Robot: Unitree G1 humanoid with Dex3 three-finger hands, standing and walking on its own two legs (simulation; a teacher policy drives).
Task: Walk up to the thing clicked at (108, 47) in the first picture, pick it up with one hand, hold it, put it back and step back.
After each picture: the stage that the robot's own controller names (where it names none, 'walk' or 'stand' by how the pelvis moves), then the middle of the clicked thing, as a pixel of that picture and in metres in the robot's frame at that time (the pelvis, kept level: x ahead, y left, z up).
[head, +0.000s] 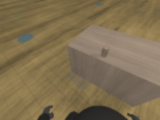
stand; (105, 51) +0.68 -0.16 -0.08
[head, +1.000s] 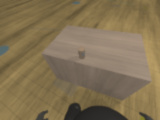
walk; (81, 53) +0.60 +0.11 -0.06
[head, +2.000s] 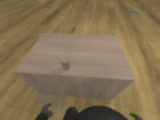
stand; (65, 63) +0.47 +0.22 -0.06
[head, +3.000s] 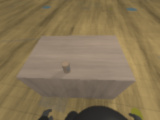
stand; (66, 67) +0.44 +0.22 -0.08
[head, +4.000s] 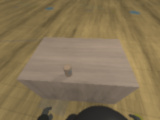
stand; (68, 70) +0.42 +0.19 -0.08
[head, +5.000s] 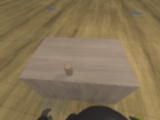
stand; (68, 69) +0.43 +0.19 -0.08
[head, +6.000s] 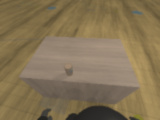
stand; (69, 69) +0.43 +0.19 -0.09
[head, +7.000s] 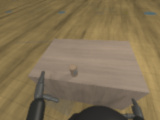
rise first; (73, 70) +0.43 +0.18 -0.08
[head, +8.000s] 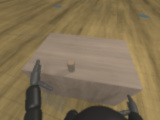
go down; (71, 66) +0.46 +0.17 -0.06
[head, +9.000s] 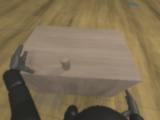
go down; (66, 63) +0.44 +0.17 -0.02
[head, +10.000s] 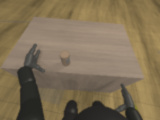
close in; (65, 58) +0.45 +0.16 -0.01
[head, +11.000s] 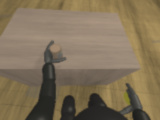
close; (57, 53) +0.46 +0.18 +0.03
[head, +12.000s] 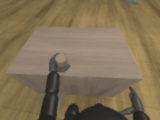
lift; (62, 62) +0.38 +0.17 +0.09
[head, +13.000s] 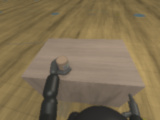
lift; (63, 65) +0.33 +0.17 +0.14
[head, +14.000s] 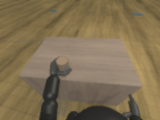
hold; (63, 66) +0.32 +0.17 +0.13
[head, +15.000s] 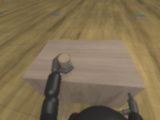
hold; (65, 63) +0.33 +0.15 +0.16
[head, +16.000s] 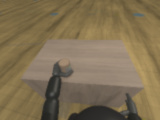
crouch; (66, 68) +0.33 +0.16 +0.11
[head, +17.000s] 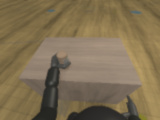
crouch; (63, 60) +0.38 +0.18 +0.12
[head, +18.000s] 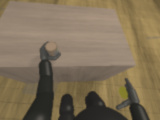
lower; (53, 51) +0.47 +0.19 +0.01
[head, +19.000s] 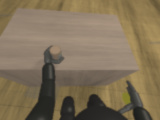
lower; (56, 55) +0.45 +0.18 +0.02
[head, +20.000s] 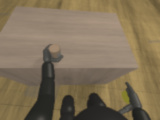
lower; (55, 53) +0.46 +0.18 +0.02
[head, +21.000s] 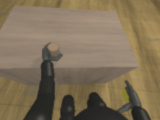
lower; (55, 52) +0.47 +0.18 +0.03
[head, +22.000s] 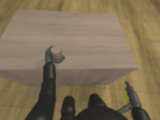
loosen; (57, 54) +0.46 +0.17 +0.02
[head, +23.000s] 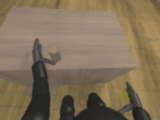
withdraw; (55, 54) +0.46 +0.18 +0.02
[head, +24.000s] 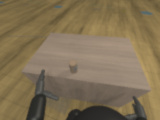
sink last; (73, 66) +0.43 +0.16 -0.03
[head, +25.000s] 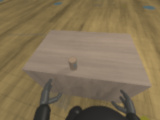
stand; (73, 63) +0.45 +0.16 -0.03
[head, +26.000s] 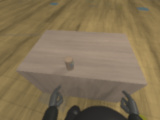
stand; (69, 63) +0.44 +0.18 -0.01
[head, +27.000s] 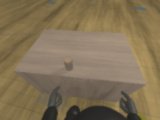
stand; (68, 63) +0.44 +0.18 -0.01
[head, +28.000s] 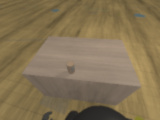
stand; (70, 67) +0.45 +0.18 -0.07
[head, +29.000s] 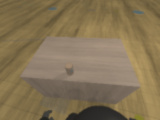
stand; (69, 69) +0.43 +0.19 -0.08
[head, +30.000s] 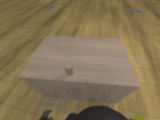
stand; (69, 69) +0.43 +0.19 -0.08
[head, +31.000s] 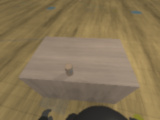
walk; (69, 69) +0.43 +0.19 -0.09
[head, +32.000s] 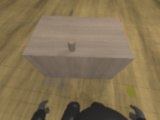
walk; (72, 45) +0.61 +0.17 -0.07
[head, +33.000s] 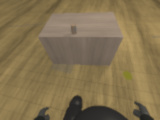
walk; (73, 29) +0.96 +0.26 -0.06
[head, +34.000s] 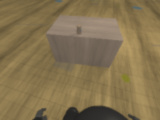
stand; (79, 29) +1.07 +0.18 -0.06
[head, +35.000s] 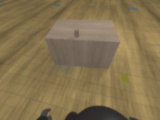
stand; (76, 33) +1.07 +0.18 -0.08
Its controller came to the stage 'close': yes
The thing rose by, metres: 0.23
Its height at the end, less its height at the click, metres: +0.00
